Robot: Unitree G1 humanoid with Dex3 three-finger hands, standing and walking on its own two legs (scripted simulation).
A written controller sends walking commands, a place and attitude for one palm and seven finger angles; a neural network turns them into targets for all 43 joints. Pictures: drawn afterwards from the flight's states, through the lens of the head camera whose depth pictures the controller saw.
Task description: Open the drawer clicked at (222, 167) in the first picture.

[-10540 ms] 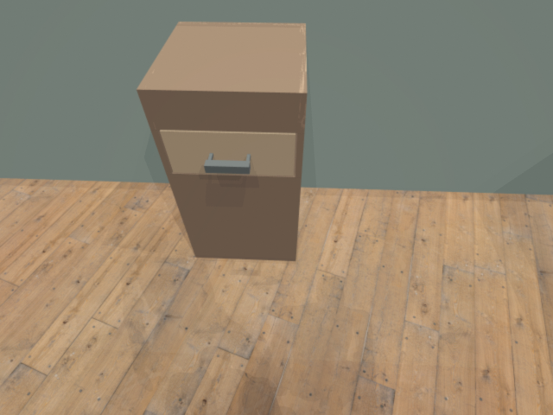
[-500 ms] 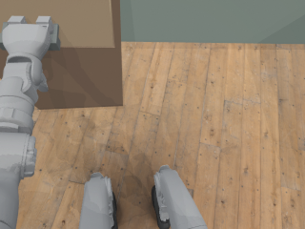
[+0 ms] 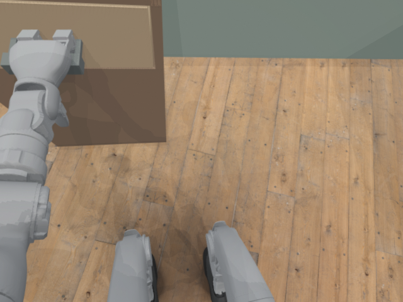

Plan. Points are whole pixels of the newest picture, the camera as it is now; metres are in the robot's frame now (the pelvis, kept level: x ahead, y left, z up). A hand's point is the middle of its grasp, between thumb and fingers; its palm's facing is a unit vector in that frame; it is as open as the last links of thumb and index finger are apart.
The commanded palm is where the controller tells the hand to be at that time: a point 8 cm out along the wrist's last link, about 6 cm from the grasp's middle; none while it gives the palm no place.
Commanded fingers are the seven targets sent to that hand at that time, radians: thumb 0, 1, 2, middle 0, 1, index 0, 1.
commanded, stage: close the thumb around the handle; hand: left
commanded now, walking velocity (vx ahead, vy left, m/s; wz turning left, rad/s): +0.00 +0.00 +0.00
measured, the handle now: (46, 53) +0.60 +0.24 +0.00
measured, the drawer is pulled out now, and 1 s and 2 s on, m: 0.00 0.00 0.07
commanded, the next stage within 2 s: pull the drawer open in 0.70 s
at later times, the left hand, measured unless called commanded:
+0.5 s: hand (56, 81) +0.55 +0.23 -0.02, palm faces -0.08 -0.01 -1.00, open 7.5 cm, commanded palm +0.54 +0.20 +0.03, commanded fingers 0.00 0.90 0.90 -0.40 -1.35 -0.40 -1.35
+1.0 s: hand (56, 84) +0.54 +0.23 -0.02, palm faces -0.08 -0.01 -1.00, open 6.1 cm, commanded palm +0.52 +0.20 +0.03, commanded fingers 0.00 0.90 0.90 -0.40 -1.35 -0.40 -1.35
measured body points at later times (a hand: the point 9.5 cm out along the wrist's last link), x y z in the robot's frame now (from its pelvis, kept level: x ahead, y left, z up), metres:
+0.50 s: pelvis +0.01 +0.00 +0.01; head +0.20 +0.02 +0.42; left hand +0.54 +0.23 +0.03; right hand +0.03 -0.26 -0.12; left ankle +0.05 +0.12 -0.56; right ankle +0.04 -0.13 -0.56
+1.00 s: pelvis +0.01 +0.00 +0.01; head +0.21 +0.02 +0.42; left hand +0.54 +0.23 +0.03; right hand +0.02 -0.26 -0.11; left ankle +0.05 +0.12 -0.56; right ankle +0.04 -0.13 -0.56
